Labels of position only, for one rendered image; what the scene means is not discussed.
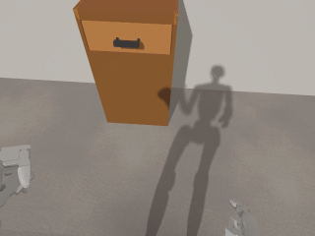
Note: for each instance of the robot left hand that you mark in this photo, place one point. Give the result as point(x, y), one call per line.
point(15, 162)

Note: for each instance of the handle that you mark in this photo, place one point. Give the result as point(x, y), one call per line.
point(126, 43)

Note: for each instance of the drawer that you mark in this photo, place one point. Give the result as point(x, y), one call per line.
point(154, 38)

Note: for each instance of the cabinet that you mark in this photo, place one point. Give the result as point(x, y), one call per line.
point(134, 88)

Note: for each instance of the robot right hand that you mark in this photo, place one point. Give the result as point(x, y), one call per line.
point(247, 226)

